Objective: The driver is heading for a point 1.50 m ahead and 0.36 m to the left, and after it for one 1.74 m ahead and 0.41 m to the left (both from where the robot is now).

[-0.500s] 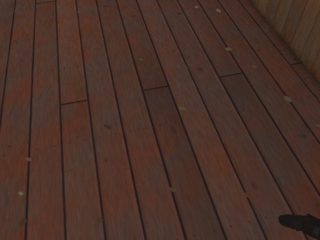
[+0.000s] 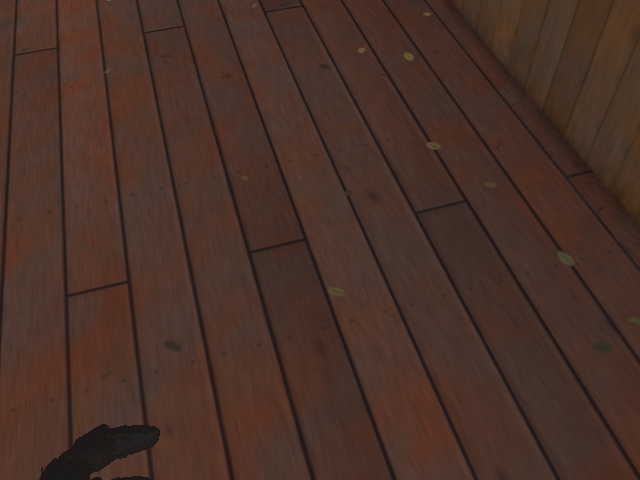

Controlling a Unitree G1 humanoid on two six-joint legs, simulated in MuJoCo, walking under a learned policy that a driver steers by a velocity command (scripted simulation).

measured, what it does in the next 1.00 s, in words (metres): walks ahead, turning left: left foot, then right foot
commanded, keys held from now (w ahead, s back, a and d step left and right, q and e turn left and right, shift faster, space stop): q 0.42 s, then w+q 0.30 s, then w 0.28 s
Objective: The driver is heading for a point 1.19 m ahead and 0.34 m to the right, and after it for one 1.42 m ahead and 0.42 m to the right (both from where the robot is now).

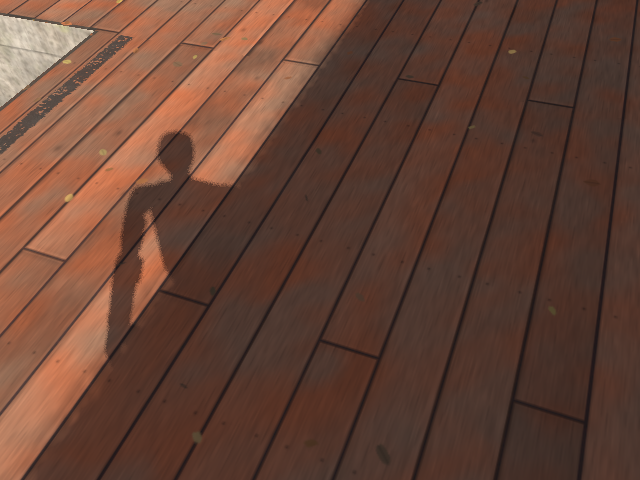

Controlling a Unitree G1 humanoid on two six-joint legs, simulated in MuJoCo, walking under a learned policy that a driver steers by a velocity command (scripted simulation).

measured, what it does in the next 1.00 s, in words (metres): walks ahead, turning right: left foot, then right foot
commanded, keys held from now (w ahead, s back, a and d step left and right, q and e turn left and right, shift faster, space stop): w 0.04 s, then w+e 0.10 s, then e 0.76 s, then w+e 0.10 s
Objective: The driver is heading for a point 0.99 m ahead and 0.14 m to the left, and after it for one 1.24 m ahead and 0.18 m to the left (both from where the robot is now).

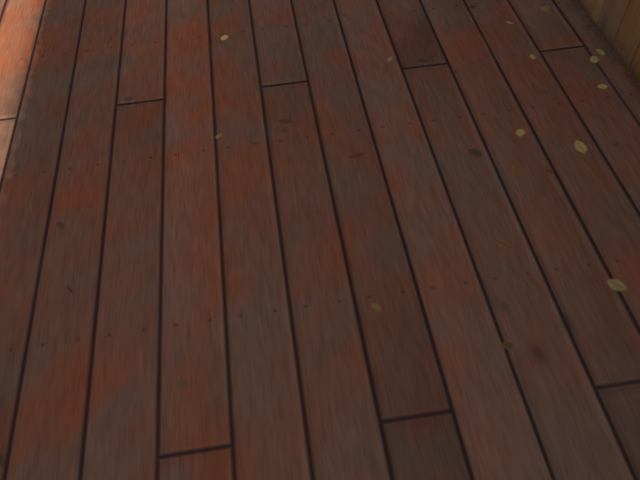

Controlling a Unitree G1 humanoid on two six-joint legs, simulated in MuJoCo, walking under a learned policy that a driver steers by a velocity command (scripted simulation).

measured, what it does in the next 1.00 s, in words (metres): walks ahead: left foot, then right foot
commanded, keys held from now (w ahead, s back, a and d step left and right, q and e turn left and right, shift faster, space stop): w+e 0.10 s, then w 0.26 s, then w+q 0.64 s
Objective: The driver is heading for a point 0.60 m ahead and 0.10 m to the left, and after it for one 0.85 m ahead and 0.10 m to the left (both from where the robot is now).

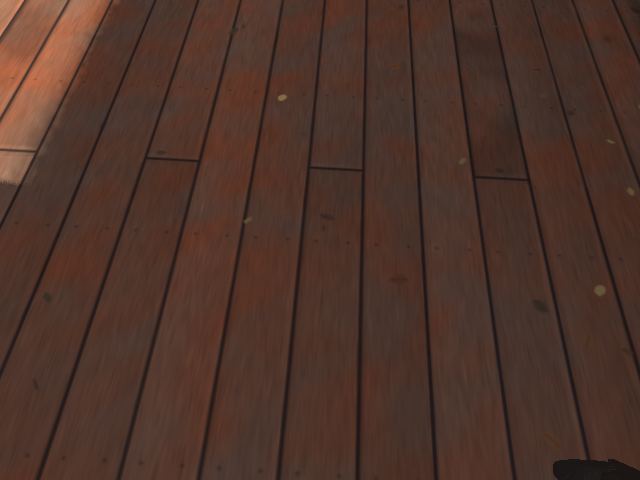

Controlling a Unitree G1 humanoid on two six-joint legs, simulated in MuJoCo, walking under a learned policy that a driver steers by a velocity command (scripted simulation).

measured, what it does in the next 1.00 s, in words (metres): walks ahead, turning left: left foot, then right foot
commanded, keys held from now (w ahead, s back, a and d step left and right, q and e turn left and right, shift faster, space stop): w+q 0.54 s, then w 0.32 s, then w+e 0.14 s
